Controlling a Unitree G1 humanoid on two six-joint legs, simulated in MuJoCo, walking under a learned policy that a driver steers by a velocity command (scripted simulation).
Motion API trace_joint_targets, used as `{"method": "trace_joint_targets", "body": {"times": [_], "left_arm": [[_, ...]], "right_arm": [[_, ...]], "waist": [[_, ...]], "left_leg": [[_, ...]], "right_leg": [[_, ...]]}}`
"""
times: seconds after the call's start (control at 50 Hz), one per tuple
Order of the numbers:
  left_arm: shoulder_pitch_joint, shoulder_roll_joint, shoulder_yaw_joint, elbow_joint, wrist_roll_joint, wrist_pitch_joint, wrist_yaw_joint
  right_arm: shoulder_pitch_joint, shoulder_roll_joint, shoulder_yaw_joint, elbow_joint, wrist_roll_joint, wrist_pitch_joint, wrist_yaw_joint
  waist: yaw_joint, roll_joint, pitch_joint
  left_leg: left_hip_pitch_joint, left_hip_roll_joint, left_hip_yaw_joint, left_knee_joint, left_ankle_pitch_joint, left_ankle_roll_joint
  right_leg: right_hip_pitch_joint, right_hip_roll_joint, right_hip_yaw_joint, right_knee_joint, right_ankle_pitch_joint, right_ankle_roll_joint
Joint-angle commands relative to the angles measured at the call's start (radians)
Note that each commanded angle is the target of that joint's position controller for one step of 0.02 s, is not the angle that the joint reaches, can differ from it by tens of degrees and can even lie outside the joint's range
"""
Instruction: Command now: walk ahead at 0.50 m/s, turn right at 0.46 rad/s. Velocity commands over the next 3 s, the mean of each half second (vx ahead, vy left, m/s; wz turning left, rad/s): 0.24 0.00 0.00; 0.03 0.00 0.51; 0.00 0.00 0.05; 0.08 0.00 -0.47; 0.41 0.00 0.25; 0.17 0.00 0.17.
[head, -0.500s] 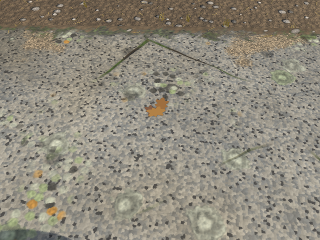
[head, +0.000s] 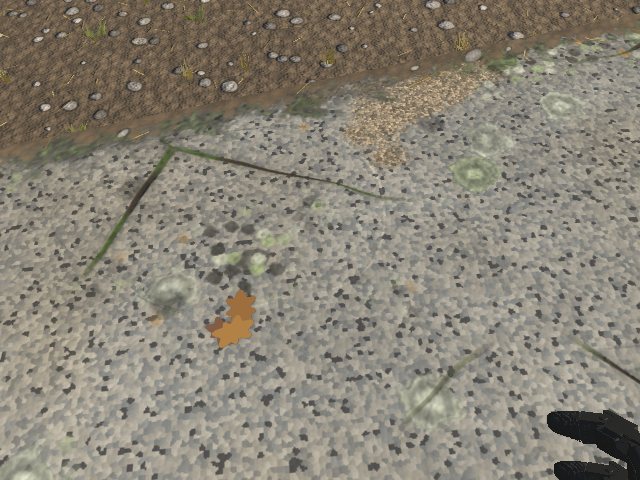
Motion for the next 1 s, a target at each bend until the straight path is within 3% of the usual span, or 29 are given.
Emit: {"method": "trace_joint_targets", "body": {"times": [0.02,0.04,0.06,0.1,0.12,0.16,0.2,0.24,0.32,0.36,0.38,0.4,0.42,0.44,0.46,0.5,0.54,0.62,0.7,0.74,0.76,0.78,0.8,0.82,0.84,0.86,0.88,0.92,1.0], "left_arm": [[-0.041,0.129,0.014,-0.118,-0.007,-0.03,-0.003],[-0.115,0.11,0.013,-0.14,0.002,-0.039,-0.003],[-0.145,0.097,0.017,-0.154,0.005,-0.042,-0.004],[-0.13,0.059,0.011,-0.157,-0.001,-0.038,-0.001],[-0.123,0.041,0.007,-0.155,0.005,-0.035,0.001],[-0.16,0.013,-0.002,-0.172,0.021,-0.036,0.002],[-0.223,0.0,-0.013,-0.187,0.032,-0.047,-0.003],[-0.291,0.005,-0.013,-0.193,0.03,-0.049,-0.009],[-0.38,0.072,0.011,-0.229,0.028,-0.048,-0.006],[-0.338,0.096,0.027,-0.219,0.033,-0.055,-0.005],[-0.305,0.128,0.039,-0.216,0.043,-0.06,0.002],[-0.234,0.189,0.052,-0.225,0.064,-0.055,0.016],[-0.205,0.187,0.054,-0.225,0.061,-0.03,0.02],[-0.176,0.112,0.04,-0.224,0.042,-0.013,0.016],[-0.214,0.089,0.034,-0.227,0.029,-0.004,0.016],[-0.329,0.078,0.031,-0.232,0.025,0.004,0.016],[-0.4,0.092,0.038,-0.228,0.046,0.007,0.014],[-0.408,0.107,0.05,-0.201,0.038,0.005,0.023],[-0.363,0.154,0.067,-0.165,0.021,0.017,0.028],[-0.364,0.151,0.069,-0.147,0.001,0.025,0.029],[-0.328,0.121,0.065,-0.124,-0.003,0.03,0.028],[-0.278,0.06,0.052,-0.126,0.025,0.033,0.022],[-0.373,0.079,0.056,-0.182,0.039,0.029,0.03],[-0.439,0.111,0.068,-0.192,0.032,0.028,0.038],[-0.414,0.118,0.075,-0.178,0.022,0.033,0.043],[-0.374,0.117,0.081,-0.148,0.028,0.04,0.051],[-0.351,0.122,0.084,-0.137,0.038,0.043,0.056],[-0.329,0.107,0.082,-0.137,0.033,0.035,0.05],[-0.369,0.073,0.062,-0.151,0.025,0.018,0.046]], "right_arm": [[0.225,-0.071,-0.037,-0.012,0.001,0.008,-0.021],[0.212,-0.074,-0.033,0.007,-0.004,0.011,-0.016],[0.202,-0.068,-0.03,0.021,-0.015,0.006,-0.012],[0.207,-0.051,-0.027,0.056,-0.012,-0.004,-0.006],[0.209,-0.044,-0.024,0.073,-0.005,-0.009,-0.004],[0.198,-0.072,-0.027,0.098,0.001,-0.006,-0.001],[0.195,-0.109,-0.033,0.109,0.008,0.011,-0.005],[0.244,-0.144,-0.042,0.132,0.016,0.027,-0.008],[0.289,-0.165,-0.051,0.153,0.032,0.057,-0.017],[0.269,-0.161,-0.053,0.143,0.038,0.072,-0.026],[0.282,-0.142,-0.049,0.134,0.033,0.071,-0.027],[0.29,-0.092,-0.033,0.098,0.008,0.062,-0.024],[0.418,-0.026,-0.009,0.11,0.014,0.063,-0.023],[0.422,-0.114,-0.03,0.127,0.024,0.079,-0.023],[0.374,-0.147,-0.049,0.117,0.03,0.1,-0.029],[0.345,-0.137,-0.062,0.112,0.021,0.15,-0.046],[0.359,-0.094,-0.059,0.096,0.018,0.182,-0.052],[0.294,-0.054,-0.046,0.047,0.008,0.179,-0.036],[0.262,-0.091,-0.053,0.008,0.011,0.177,-0.009],[0.32,-0.103,-0.065,0.024,0.005,0.178,-0.002],[0.346,-0.127,-0.076,0.029,-0.005,0.179,-0.006],[0.346,-0.239,-0.103,0.005,-0.009,0.178,-0.024],[0.305,-0.31,-0.109,-0.042,-0.029,0.167,-0.026],[0.299,-0.274,-0.103,-0.044,-0.049,0.147,-0.023],[0.24,-0.242,-0.094,-0.049,-0.037,0.133,-0.025],[0.176,-0.207,-0.085,-0.061,-0.013,0.129,-0.029],[0.139,-0.184,-0.075,-0.071,0.002,0.128,-0.033],[0.142,-0.154,-0.063,-0.082,0.0,0.13,-0.044],[0.199,-0.17,-0.074,-0.078,0.006,0.136,-0.058]], "waist": [[-0.142,0.092,-0.183],[-0.131,0.04,-0.088],[-0.112,0.045,-0.028],[-0.076,0.084,-0.012],[-0.065,0.085,-0.019],[-0.054,0.1,-0.021],[-0.069,0.102,-0.044],[-0.102,0.102,-0.066],[-0.115,0.113,-0.065],[-0.081,0.114,-0.076],[-0.073,0.087,-0.108],[-0.064,-0.038,-0.219],[-0.08,-0.243,-0.339],[-0.048,-0.167,-0.366],[-0.058,-0.111,-0.282],[-0.099,-0.091,-0.165],[-0.137,-0.129,-0.107],[-0.119,-0.126,-0.116],[-0.105,-0.129,-0.132],[-0.141,-0.101,-0.124],[-0.143,-0.033,-0.085],[-0.104,0.274,-0.042],[-0.137,0.365,-0.006],[-0.167,0.272,-0.023],[-0.126,0.224,-0.009],[-0.096,0.174,-0.019],[-0.083,0.18,-0.031],[-0.072,0.164,-0.077],[-0.105,0.162,-0.105]], "left_leg": [[0.621,0.418,-0.562,-0.23,-0.248,0.192],[0.485,0.367,-0.46,-0.266,-0.137,0.185],[0.406,0.328,-0.372,-0.288,0.023,0.185],[0.362,0.284,-0.248,-0.295,0.343,0.183],[0.353,0.273,-0.197,-0.281,0.494,0.185],[0.31,0.255,-0.135,-0.279,0.689,0.186],[0.27,0.211,-0.087,-0.277,0.713,0.174],[0.272,0.199,-0.084,-0.266,0.663,0.16],[0.363,0.24,-0.187,-0.166,0.527,0.136],[0.36,0.212,-0.221,-0.074,0.413,0.102],[0.302,0.165,-0.21,0.006,0.339,0.063],[0.129,0.096,-0.168,0.197,0.041,0.016],[-0.092,0.003,-0.085,0.443,-0.561,-0.044],[-0.131,0.034,-0.1,0.586,-0.637,-0.078],[-0.181,0.058,-0.088,0.672,-0.573,-0.101],[-0.161,0.103,-0.085,0.709,-0.446,-0.138],[-0.05,0.104,-0.043,0.684,-0.358,-0.151],[0.055,0.132,-0.008,0.453,-0.268,-0.125],[0.135,0.126,0.025,0.277,-0.232,-0.074],[0.25,0.084,0.06,0.11,-0.146,-0.023],[0.303,0.085,0.01,0.008,-0.095,0.016],[0.375,0.317,-0.333,-0.142,0.116,0.114],[0.289,0.468,-0.56,-0.224,0.188,0.284],[0.245,0.427,-0.535,-0.254,0.035,0.282],[0.234,0.367,-0.458,-0.244,-0.047,0.216],[0.234,0.319,-0.4,-0.225,-0.078,0.161],[0.222,0.295,-0.36,-0.212,-0.023,0.145],[0.236,0.259,-0.323,-0.184,0.084,0.145],[0.356,0.25,-0.354,-0.148,0.147,0.154]], "right_leg": [[-0.536,-0.123,-0.06,0.436,0.125,0.042],[-0.518,-0.14,-0.072,0.402,0.16,0.045],[-0.498,-0.15,-0.071,0.367,0.178,0.047],[-0.465,-0.158,-0.097,0.293,0.154,0.055],[-0.458,-0.157,-0.111,0.237,0.149,0.064],[-0.441,-0.162,-0.161,0.087,0.207,0.084],[-0.35,-0.155,-0.194,-0.099,0.336,0.091],[-0.268,-0.121,-0.201,-0.235,0.456,0.096],[-0.251,-0.095,-0.152,-0.392,0.463,0.069],[-0.146,-0.087,-0.159,-0.532,0.538,0.036],[-0.014,-0.139,-0.134,-0.573,0.702,0.0],[0.235,-0.33,0.002,-0.472,1.121,-0.084],[0.428,-0.561,0.194,-0.448,1.323,-0.26],[0.376,-0.557,0.225,-0.48,1.162,-0.283],[0.304,-0.503,0.166,-0.518,0.958,-0.251],[0.086,-0.439,0.063,-0.61,0.632,-0.204],[-0.11,-0.377,-0.057,-0.678,0.504,-0.185],[-0.135,-0.374,-0.166,-0.675,0.509,-0.185],[-0.079,-0.426,-0.165,-0.641,0.469,-0.175],[-0.122,-0.398,-0.211,-0.562,0.361,-0.108],[-0.196,-0.353,-0.268,-0.457,0.239,-0.034],[-0.401,-0.216,-0.399,-0.146,0.023,0.09],[-0.555,-0.093,-0.288,0.061,-0.175,0.125],[-0.552,-0.113,-0.189,0.182,-0.125,0.106],[-0.553,-0.131,-0.163,0.206,-0.019,0.092],[-0.54,-0.14,-0.156,0.204,0.059,0.094],[-0.515,-0.133,-0.162,0.22,0.111,0.104],[-0.468,-0.112,-0.166,0.24,0.168,0.117],[-0.471,-0.097,-0.152,0.017,0.188,0.138]]}}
